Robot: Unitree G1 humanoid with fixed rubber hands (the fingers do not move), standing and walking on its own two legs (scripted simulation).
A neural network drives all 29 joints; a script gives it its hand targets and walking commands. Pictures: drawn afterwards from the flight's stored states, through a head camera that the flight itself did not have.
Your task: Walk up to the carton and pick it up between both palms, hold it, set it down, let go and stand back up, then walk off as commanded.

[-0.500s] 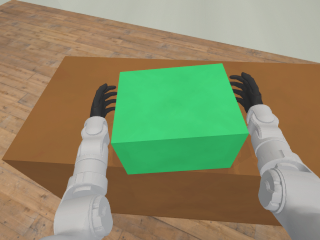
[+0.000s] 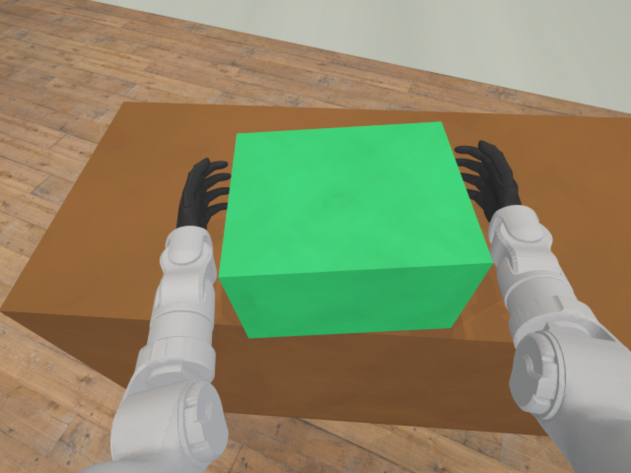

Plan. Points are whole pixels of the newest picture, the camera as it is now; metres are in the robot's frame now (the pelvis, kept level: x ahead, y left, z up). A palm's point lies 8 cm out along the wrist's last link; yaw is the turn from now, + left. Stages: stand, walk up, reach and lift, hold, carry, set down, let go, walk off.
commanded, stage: set down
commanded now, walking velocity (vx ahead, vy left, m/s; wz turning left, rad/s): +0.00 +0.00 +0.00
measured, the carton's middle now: (344, 231) +0.43 +0.03 +0.02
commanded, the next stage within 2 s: none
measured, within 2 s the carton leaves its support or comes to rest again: rests again in 0.30 s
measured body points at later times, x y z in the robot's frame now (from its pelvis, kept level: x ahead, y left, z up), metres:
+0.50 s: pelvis +0.00 +0.00 +0.00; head +0.07 +0.02 +0.44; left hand +0.41 +0.24 +0.06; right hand +0.47 -0.16 +0.07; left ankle -0.01 +0.12 -0.75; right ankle -0.05 -0.10 -0.75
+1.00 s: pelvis -0.03 +0.01 -0.01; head +0.03 +0.01 +0.44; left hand +0.38 +0.28 +0.07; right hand +0.45 -0.18 +0.08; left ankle -0.01 +0.12 -0.75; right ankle -0.05 -0.10 -0.75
